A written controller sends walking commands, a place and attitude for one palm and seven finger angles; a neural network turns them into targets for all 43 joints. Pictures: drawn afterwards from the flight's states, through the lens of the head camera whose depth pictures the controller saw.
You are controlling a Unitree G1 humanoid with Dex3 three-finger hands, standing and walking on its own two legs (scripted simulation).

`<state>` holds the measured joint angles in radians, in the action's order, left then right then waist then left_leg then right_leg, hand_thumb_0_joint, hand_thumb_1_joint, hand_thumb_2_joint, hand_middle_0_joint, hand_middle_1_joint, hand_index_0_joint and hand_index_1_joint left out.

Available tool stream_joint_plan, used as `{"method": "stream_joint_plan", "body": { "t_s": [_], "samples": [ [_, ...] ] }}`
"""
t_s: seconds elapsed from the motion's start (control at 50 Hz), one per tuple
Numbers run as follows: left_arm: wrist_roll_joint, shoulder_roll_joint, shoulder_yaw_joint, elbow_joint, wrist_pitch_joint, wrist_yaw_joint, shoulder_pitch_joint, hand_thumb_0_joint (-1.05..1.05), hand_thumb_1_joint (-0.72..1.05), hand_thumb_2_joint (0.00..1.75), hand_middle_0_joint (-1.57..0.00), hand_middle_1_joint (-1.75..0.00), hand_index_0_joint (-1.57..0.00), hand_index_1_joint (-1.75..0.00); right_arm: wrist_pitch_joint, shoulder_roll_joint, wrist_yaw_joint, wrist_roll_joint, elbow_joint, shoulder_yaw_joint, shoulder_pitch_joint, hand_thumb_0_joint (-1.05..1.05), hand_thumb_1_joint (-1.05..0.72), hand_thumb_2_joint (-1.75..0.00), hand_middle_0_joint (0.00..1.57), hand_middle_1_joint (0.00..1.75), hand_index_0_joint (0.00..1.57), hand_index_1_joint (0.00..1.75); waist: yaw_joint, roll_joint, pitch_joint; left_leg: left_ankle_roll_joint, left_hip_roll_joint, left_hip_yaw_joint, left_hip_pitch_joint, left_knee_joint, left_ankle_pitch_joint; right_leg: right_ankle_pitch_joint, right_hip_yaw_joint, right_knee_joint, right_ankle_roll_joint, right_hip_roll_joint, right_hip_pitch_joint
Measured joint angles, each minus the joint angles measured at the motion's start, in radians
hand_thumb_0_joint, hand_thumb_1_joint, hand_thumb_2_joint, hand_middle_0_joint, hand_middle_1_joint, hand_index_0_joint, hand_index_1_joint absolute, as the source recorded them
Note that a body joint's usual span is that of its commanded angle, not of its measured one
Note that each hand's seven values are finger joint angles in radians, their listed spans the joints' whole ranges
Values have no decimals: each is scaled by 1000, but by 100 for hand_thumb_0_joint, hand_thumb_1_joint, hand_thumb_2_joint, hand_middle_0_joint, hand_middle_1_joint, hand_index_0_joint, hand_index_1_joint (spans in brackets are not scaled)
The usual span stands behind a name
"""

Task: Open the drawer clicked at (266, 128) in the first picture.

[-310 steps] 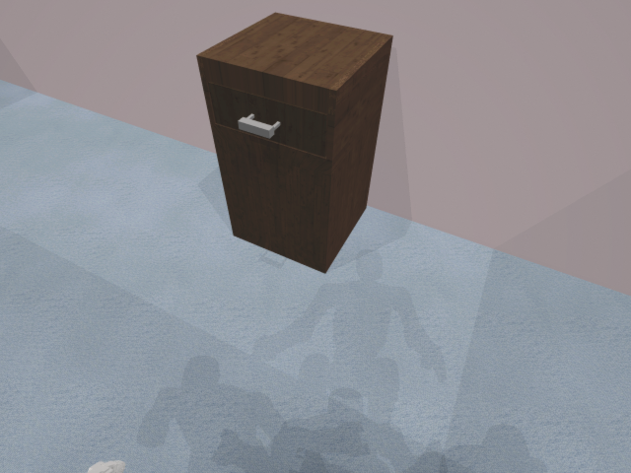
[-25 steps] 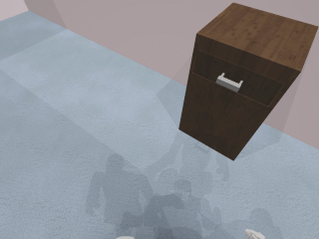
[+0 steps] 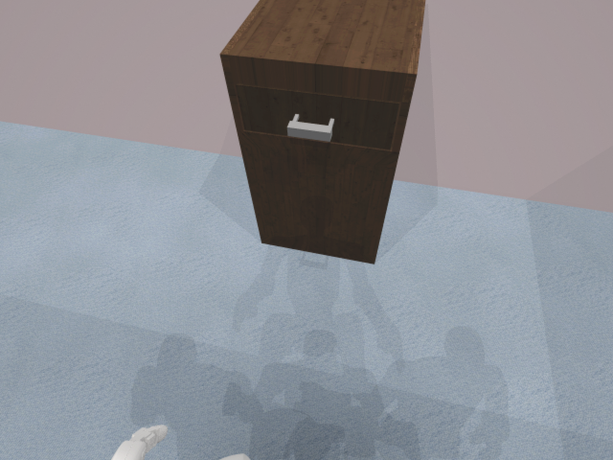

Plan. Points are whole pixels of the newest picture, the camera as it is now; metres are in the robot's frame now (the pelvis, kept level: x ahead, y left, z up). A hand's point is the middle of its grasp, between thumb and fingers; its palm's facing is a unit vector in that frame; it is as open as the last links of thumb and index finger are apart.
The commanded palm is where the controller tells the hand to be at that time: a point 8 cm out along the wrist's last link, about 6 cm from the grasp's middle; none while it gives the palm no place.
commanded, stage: turn to face it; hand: left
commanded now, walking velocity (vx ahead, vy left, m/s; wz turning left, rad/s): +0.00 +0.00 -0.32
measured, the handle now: (311, 125) +0.86 +0.02 -0.12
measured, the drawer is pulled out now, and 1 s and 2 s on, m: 0.00 0.00 0.00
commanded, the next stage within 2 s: take the last steps up to it in 0.28 s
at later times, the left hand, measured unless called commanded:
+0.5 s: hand out of the picture +0.10 +0.22 -0.16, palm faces -0.15 -0.97 -0.17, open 7.4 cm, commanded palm none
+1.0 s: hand out of the picture +0.11 +0.15 -0.14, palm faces -0.14 -0.97 -0.22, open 7.2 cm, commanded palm none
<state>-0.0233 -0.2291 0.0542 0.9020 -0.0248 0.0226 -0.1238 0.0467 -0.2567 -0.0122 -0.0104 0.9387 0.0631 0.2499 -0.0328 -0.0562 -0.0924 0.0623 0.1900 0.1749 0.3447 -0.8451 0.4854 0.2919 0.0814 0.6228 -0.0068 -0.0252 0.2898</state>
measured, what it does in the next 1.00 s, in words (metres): steps on the spot: left foot, then right foot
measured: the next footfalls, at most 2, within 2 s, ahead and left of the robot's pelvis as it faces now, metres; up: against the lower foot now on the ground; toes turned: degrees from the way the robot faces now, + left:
left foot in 0.32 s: +0.08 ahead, +0.12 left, +0.00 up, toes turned -1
right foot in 0.80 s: +0.05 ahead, -0.13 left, +0.00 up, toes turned -19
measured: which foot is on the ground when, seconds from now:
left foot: up 0.00-0.30, down 0.32-0.80, up 0.82-1.00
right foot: down 0.00-0.34, up 0.36-0.78, down 0.80-1.00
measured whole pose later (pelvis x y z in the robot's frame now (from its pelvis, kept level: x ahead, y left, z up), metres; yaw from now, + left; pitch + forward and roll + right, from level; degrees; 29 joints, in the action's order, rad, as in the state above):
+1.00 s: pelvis +0.07 -0.03 +0.02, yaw -10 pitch -1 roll +0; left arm -0.03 -0.15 0.04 1.10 0.06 -0.02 -0.32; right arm 0.02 -0.18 0.01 -0.03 1.12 0.06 0.36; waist -0.02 -0.04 0.01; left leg 0.03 0.11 0.10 0.48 -0.96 0.30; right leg 0.27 0.14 0.36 -0.01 -0.03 0.06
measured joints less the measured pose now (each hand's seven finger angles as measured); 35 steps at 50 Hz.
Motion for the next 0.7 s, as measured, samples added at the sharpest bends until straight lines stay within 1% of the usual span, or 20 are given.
{"method": "stream_joint_plan", "body": {
  "t_s": [0.02, 0.04, 0.06, 0.1, 0.14, 0.2, 0.26, 0.3, 0.32, 0.34, 0.36, 0.38, 0.4, 0.44, 0.46, 0.5, 0.58, 0.7],
  "samples": [
    [2, 10, -4, -2, 4, -6, 2, 1, 91, 90, -20, -30, -20, -30, 13, -9, -5, 1, 10, 2, -2, 0, -90, -89, 20, 30, 20, 30, -1, -7, 2, 3, -17, -44, 37, -87, 28, 26, -4, 5, -5, 5, -1],
    [2, 18, -6, -3, 6, -12, 0, 1, 91, 90, -20, -30, -20, -30, 22, -15, -9, 1, 19, 4, -5, 1, -91, -89, 20, 30, 20, 30, 1, -9, 5, 7, -34, -74, 68, -158, 28, 37, -13, -4, -7, 8, -6],
    [2, 24, -9, -3, 5, -16, -2, 1, 91, 90, -20, -30, -20, -30, 26, -19, -10, -1, 26, 4, -9, 1, -91, -89, 20, 30, 20, 30, 2, -8, 8, 12, -46, -92, 93, -208, 10, 35, -22, -21, -7, 12, -14],
    [1, 32, -14, 1, 3, -21, -7, 1, 91, 90, -20, -30, -20, -30, 24, -20, -10, -3, 30, 3, -15, 1, -91, -90, 20, 29, 20, 30, 0, -1, 15, 22, -62, -109, 124, -242, -32, 12, -39, -60, -3, 16, -30],
    [-1, 34, -17, 8, 0, -22, -11, 0, 90, 90, -21, -30, -20, -30, 17, -14, -8, -2, 27, -1, -18, 1, -91, -90, 20, 29, 20, 30, -3, 11, 20, 28, -73, -112, 131, -214, -58, -5, -52, -87, -6, 18, -43],
    [-4, 34, -20, 16, -2, -22, -19, 1, 90, 90, -21, -30, -20, -30, 12, 0, -6, -1, 21, -7, -26, 1, -91, -90, 20, 29, 20, 30, 2, 28, 30, 29, -89, -113, 118, -133, -77, -18, -72, -108, -4, 24, -51],
    [-6, 29, -18, 25, -7, -22, -27, 1, 90, 90, -21, -30, -20, -30, 3, 19, -6, 3, 16, -15, -34, 1, -91, -90, 20, 29, 20, 30, 11, 46, 35, 23, -106, -106, 73, -8, -82, -20, -89, -106, 5, 32, -49],
    [-4, 22, -14, 31, -12, -23, -33, 1, 90, 90, -21, -30, -20, -30, -6, 32, -8, 4, 13, -22, -36, 1, -91, -90, 20, 29, 20, 30, 17, 59, 39, 16, -119, -97, 20, 113, -130, -11, -102, -87, 15, 38, -40],
    [-1, 19, -11, 34, -16, -24, -38, 1, 90, 90, -21, -30, -20, -30, -14, 37, -9, 5, 9, -25, -34, 0, -91, -90, 20, 30, 20, 30, 19, 61, 42, 10, -123, -93, -17, 193, -176, -2, -107, -68, 22, 44, -32],
    [2, 12, -8, 37, -22, -24, -42, 1, 90, 90, -21, -30, -20, -30, -22, 47, -10, 3, 9, -28, -33, 0, -91, -90, 20, 30, 20, 30, 19, 74, 46, -30, -130, -84, -32, 226, -177, 11, -115, -40, 28, 42, -17],
    [5, 5, -2, 41, -29, -25, -43, 1, 90, 90, -21, -30, -20, -30, -26, 59, -10, 0, 7, -33, -33, 0, -91, -90, 20, 30, 20, 30, 22, 91, 46, -63, -134, -71, -29, 219, -174, 69, -122, 11, 29, 39, 6],
    [4, 0, 3, 47, -36, -26, -45, 1, 90, 90, -21, -30, -20, -30, -30, 68, -11, -4, 5, -39, -32, 0, -91, -90, 20, 30, 20, 30, 25, 98, 45, -84, -132, -60, -28, 216, -174, 134, -127, 91, 31, 44, 36],
    [2, -4, 7, 54, -41, -24, -47, 1, 90, 90, -21, -30, -20, -30, -34, 77, -13, -7, 4, -44, -30, 0, -91, -90, 20, 30, 20, 30, 23, 100, 44, -96, -129, -53, -34, 226, -179, 171, -129, 180, 32, 50, 67],
    [-2, -9, 13, 68, -42, -18, -54, 1, 91, 90, -21, -30, -20, -30, -39, 91, -16, -11, 8, -53, -22, 0, -91, -89, 20, 30, 20, 30, 23, 100, 44, -103, -125, -40, -55, 270, -203, 173, -120, 328, 37, 47, 114],
    [-4, -10, 14, 75, -40, -14, -61, 1, 91, 90, -20, -30, -20, -30, -41, 97, -16, -12, 13, -56, -16, 0, -91, -89, 20, 30, 20, 30, 24, 100, 47, -103, -124, -33, -69, 298, -216, 158, -113, 375, 40, 41, 128],
    [-8, -9, 14, 89, -36, -8, -77, 1, 91, 90, -20, -30, -20, -30, -48, 106, -15, -13, 25, -57, 0, 0, -91, -89, 20, 30, 20, 30, 23, 94, 58, -105, -123, -21, -94, 350, -239, 128, -95, 415, 43, 25, 137],
    [-12, 2, 8, 117, -30, 1, -103, 1, 91, 90, -20, -30, -20, -30, -66, 104, -14, -14, 55, -45, 43, 0, -92, -89, 20, 30, 21, 30, 14, 78, 79, -105, -120, -2, -135, 424, -267, 103, -61, 364, 43, -7, 116],
    [-11, 32, -6, 147, -19, 6, -94, 1, 91, 90, -20, -30, -20, -30, -69, 95, -6, -18, 116, -30, 115, 0, -91, -89, 20, 30, 20, 30, -16, 57, 86, -88, -112, 13, -169, 454, -268, 126, -17, 142, 31, -34, 46]
  ]
}}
